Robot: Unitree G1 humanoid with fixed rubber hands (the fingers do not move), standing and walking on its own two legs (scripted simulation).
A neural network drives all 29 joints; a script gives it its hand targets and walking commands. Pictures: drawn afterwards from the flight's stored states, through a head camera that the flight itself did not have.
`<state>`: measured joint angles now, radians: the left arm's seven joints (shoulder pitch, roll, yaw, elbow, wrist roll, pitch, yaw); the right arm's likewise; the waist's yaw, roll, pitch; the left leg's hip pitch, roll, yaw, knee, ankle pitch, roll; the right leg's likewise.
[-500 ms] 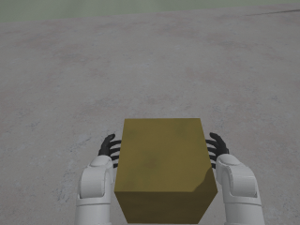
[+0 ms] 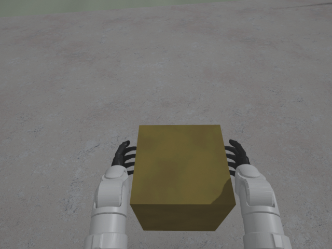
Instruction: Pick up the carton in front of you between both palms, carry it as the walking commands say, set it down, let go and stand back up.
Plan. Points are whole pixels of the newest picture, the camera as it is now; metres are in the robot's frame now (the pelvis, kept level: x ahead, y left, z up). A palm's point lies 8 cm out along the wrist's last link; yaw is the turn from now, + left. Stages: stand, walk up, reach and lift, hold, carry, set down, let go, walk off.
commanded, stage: carry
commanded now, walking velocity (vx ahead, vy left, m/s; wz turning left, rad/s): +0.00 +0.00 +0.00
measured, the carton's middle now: (179, 181) +0.30 +0.00 -0.04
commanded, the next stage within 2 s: hold in 0.54 s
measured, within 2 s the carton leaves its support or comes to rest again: neither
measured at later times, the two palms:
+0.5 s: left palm (123, 173) +0.28 +0.14 +0.04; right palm (246, 173) +0.28 -0.16 +0.04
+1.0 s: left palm (133, 168) +0.29 +0.12 +0.05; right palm (261, 184) +0.25 -0.18 +0.05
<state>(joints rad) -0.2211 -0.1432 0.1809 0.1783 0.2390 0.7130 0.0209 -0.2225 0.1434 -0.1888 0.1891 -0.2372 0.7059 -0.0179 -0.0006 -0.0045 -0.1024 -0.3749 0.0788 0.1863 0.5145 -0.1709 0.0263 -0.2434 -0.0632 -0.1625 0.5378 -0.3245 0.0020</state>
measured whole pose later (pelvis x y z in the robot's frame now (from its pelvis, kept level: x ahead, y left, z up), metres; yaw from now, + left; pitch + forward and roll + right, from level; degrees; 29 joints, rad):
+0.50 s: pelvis +0.00 -0.01 +0.00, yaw +0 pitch +2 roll +0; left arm -0.21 -0.14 0.17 0.17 0.24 0.74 0.02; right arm -0.21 0.14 -0.18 0.18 -0.24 0.74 -0.02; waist 0.00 0.00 -0.11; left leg -0.38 0.09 0.18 0.51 -0.16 0.01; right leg -0.25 -0.05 -0.16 0.55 -0.32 -0.01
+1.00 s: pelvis -0.01 +0.01 +0.01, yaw -9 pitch -8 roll +0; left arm -0.26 -0.15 0.20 0.23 0.29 0.73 0.01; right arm -0.26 0.15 -0.24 0.28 -0.27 0.69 0.01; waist 0.00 -0.04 0.05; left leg -0.12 0.00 0.00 0.40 -0.14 0.00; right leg -0.05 0.01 0.06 0.43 -0.24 0.00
